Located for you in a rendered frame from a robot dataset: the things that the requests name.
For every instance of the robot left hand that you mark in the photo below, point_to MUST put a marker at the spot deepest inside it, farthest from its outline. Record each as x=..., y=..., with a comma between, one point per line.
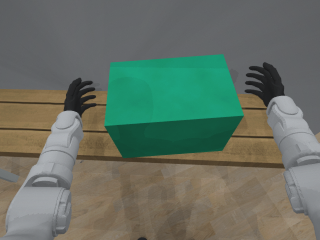
x=73, y=101

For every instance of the carton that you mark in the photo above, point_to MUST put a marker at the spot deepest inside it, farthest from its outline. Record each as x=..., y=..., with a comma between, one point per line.
x=171, y=106

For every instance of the left robot forearm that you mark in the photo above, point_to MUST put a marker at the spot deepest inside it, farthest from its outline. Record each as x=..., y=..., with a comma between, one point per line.
x=57, y=159

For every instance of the right robot upper arm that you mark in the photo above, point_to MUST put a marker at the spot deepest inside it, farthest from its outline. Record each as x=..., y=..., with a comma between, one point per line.
x=303, y=191

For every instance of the right robot forearm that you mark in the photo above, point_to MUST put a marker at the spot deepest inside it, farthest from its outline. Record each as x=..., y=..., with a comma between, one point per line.
x=296, y=142

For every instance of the robot right hand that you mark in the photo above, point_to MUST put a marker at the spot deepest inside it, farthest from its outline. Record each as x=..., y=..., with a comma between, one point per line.
x=272, y=83

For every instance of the left robot upper arm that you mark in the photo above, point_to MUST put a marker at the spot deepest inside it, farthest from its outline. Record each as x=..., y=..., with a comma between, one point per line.
x=39, y=213

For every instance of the table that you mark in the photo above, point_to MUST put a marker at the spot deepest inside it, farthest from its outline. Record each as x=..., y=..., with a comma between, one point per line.
x=27, y=115

